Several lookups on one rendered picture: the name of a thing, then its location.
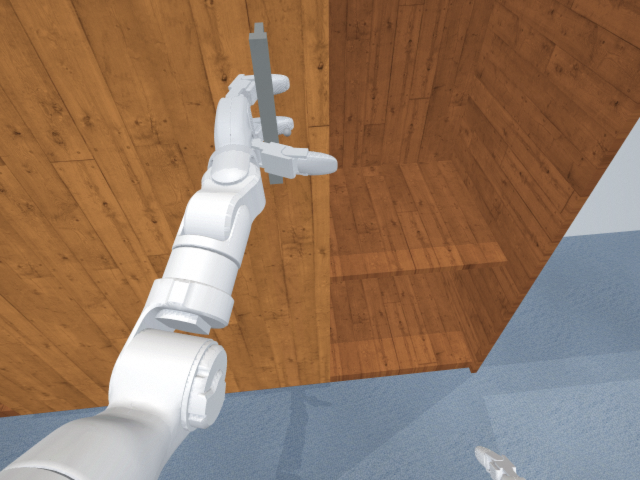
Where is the handle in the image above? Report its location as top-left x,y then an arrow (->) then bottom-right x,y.
249,22 -> 283,184

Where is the robot left forearm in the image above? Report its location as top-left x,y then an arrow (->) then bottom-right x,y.
108,144 -> 266,402

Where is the left robot hand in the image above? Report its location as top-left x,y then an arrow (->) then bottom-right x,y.
214,74 -> 338,179

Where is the robot left upper arm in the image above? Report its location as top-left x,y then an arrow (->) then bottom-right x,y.
0,328 -> 227,480

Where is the right robot hand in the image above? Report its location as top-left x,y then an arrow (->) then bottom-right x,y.
475,446 -> 526,480

